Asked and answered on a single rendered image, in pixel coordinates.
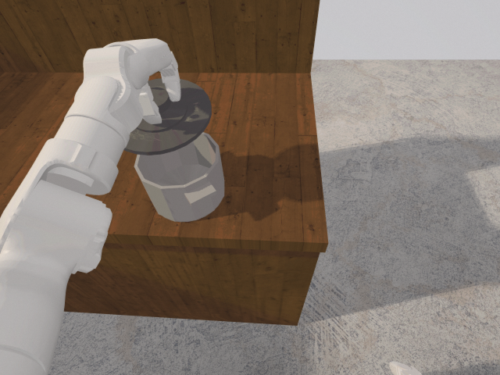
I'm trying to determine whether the pot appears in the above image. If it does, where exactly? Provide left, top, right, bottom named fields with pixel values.
left=134, top=132, right=224, bottom=222

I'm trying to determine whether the table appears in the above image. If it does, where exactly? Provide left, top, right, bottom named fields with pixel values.
left=0, top=0, right=328, bottom=326

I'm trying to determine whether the robot left forearm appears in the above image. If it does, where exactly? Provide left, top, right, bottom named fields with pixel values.
left=0, top=42, right=150, bottom=253

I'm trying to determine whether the left robot upper arm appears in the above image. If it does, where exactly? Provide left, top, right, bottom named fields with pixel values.
left=0, top=180, right=113, bottom=375

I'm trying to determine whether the knob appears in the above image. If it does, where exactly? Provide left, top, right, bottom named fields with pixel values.
left=151, top=87, right=171, bottom=114

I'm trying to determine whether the lid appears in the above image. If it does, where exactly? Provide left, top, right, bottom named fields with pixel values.
left=124, top=78, right=212, bottom=155

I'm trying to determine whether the left robot hand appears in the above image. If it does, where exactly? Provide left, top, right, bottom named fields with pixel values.
left=121, top=38, right=180, bottom=124

